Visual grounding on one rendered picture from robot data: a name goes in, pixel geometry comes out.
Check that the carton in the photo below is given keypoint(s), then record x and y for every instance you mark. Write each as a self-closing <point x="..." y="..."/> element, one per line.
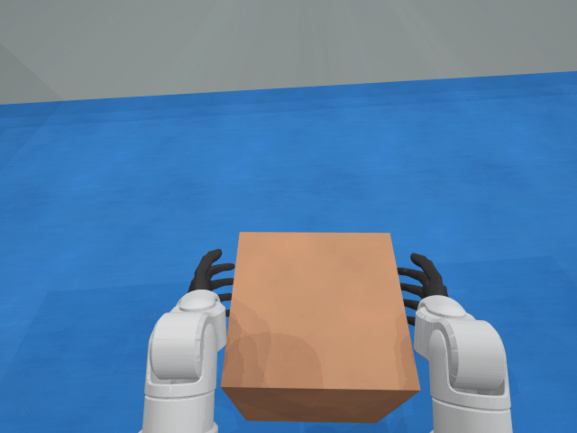
<point x="317" y="329"/>

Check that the right robot forearm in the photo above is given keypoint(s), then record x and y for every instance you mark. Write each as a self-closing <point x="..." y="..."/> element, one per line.
<point x="467" y="368"/>

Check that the robot left hand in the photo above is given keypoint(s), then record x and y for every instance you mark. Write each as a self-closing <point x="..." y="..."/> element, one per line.
<point x="204" y="273"/>

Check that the robot right hand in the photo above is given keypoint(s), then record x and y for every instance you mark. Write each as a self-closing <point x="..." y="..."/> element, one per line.
<point x="430" y="278"/>

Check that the left robot forearm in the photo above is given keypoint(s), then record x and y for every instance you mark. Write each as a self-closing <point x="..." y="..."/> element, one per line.
<point x="181" y="366"/>

